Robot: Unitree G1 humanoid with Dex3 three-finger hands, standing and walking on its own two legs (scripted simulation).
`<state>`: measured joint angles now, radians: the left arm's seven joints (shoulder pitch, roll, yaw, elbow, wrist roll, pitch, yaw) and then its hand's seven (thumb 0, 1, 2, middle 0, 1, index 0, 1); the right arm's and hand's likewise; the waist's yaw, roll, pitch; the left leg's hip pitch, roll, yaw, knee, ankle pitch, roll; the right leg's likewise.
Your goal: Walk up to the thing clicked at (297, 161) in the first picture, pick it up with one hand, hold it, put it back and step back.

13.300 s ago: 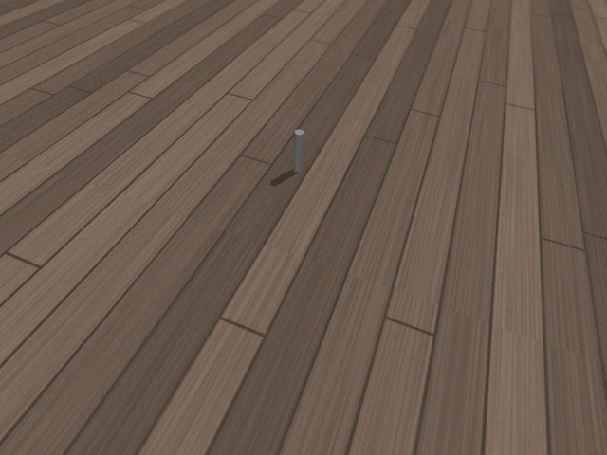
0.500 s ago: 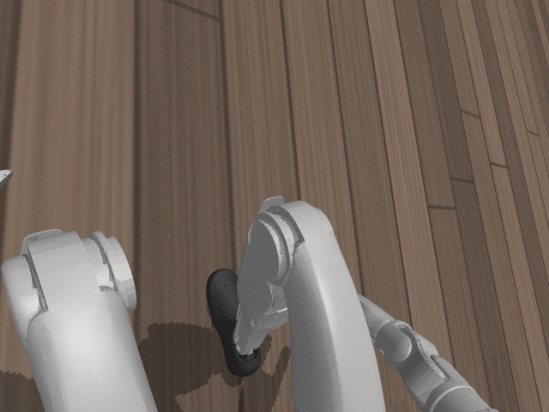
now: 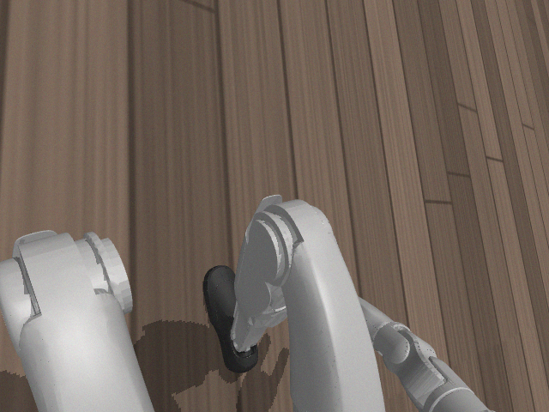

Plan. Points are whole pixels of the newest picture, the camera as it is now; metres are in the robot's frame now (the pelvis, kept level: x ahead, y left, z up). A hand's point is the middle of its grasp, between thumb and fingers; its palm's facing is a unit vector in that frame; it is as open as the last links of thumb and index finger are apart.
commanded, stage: settle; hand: left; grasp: from the side
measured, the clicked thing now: out of the picture +0.42 +0.30 -0.17
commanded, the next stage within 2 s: lift in 1.86 s
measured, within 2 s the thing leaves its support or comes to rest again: leaves its support in 0.22 s
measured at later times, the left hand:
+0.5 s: hand out of the picture +0.41 +0.30 -0.11, palm faces +0.31 -0.95 -0.03, open 5.5 cm
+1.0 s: hand out of the picture +0.41 +0.31 -0.01, palm faces +0.32 -0.95 -0.06, open 5.5 cm
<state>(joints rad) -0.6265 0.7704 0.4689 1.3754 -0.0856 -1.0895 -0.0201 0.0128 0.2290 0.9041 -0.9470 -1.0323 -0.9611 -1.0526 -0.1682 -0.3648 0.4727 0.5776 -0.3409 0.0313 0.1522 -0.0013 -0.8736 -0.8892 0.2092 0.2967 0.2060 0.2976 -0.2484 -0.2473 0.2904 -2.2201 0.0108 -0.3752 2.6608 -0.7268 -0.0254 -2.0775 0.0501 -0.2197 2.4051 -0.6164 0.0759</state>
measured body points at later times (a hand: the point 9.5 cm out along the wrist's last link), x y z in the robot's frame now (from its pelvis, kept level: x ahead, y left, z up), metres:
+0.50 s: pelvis +0.00 +0.00 +0.01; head +0.21 +0.17 +0.37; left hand +0.39 +0.35 -0.11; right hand +0.19 -0.25 -0.04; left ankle +0.08 +0.13 -0.25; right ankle +0.14 -0.13 -0.25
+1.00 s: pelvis +0.01 -0.01 +0.04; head +0.21 +0.10 +0.44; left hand +0.38 +0.36 +0.00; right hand +0.20 -0.25 -0.06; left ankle +0.08 +0.13 -0.25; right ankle +0.14 -0.13 -0.25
